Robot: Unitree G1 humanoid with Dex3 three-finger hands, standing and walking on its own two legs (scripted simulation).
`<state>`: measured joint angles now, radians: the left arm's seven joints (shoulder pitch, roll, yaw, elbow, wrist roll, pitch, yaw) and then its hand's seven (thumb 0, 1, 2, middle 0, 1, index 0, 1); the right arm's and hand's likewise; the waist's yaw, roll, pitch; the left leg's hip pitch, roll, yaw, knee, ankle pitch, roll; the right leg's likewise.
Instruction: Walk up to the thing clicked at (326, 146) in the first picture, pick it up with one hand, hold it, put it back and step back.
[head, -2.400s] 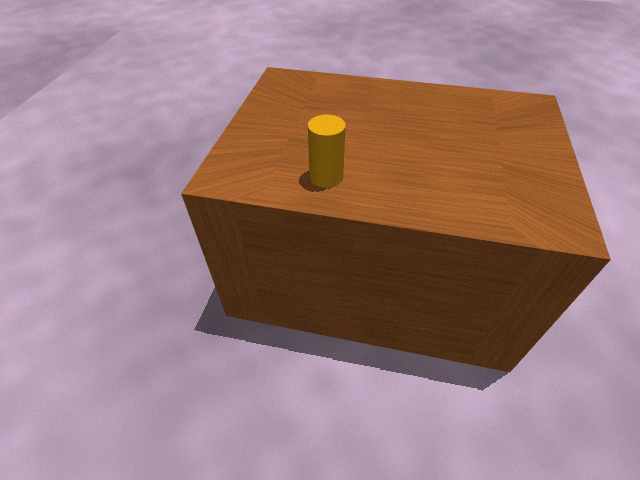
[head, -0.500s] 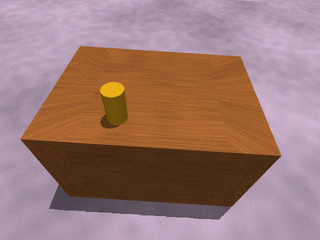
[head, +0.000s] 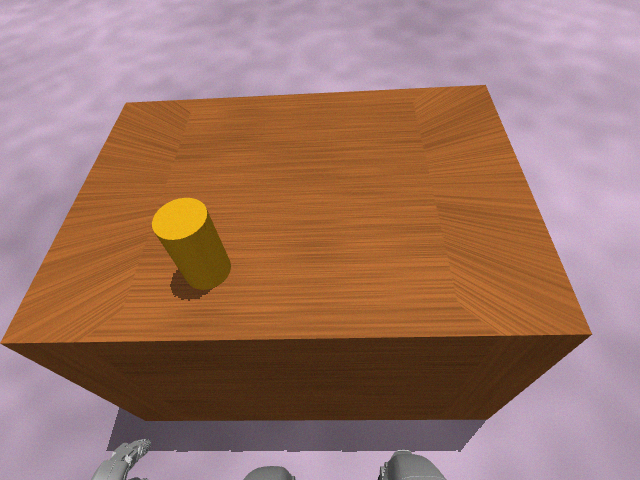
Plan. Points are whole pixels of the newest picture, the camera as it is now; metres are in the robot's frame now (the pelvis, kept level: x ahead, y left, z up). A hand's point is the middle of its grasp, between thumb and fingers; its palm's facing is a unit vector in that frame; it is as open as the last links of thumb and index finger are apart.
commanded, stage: walk up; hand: left
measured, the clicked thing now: (195, 246) +0.50 +0.24 -0.07
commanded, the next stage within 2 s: stand in 1.98 s
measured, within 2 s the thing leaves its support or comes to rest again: neither
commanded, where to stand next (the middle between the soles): +0.05 +0.03 m, yaw +1 degrees
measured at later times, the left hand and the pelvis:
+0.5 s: hand out of the picture +0.03 +0.28 -0.14, palm faces +0.00 -0.92 -0.39, open 7.4 cm; pelvis -0.02 +0.01 +0.01, yaw +1 degrees
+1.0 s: hand out of the picture +0.08 +0.28 -0.12, palm faces -0.01 -0.95 -0.32, open 7.4 cm; pelvis -0.02 +0.03 +0.03, yaw +0 degrees
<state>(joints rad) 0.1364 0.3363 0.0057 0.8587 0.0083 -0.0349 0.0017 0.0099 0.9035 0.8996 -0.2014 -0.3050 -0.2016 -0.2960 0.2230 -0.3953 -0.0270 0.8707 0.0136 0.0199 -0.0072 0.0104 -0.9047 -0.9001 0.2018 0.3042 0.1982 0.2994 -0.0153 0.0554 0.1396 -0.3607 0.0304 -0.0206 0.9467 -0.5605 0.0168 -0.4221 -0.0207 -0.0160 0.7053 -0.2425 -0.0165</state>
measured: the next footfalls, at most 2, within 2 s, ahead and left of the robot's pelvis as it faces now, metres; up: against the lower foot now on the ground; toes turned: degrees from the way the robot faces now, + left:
left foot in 0.10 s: +0.04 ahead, +0.16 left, +0.00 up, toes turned +1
right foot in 0.36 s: +0.02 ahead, -0.11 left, +0.00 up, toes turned +0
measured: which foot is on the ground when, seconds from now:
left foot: up 0.00-0.08, down 0.10-1.00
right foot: down 0.00-0.16, up 0.18-0.34, down 0.36-1.00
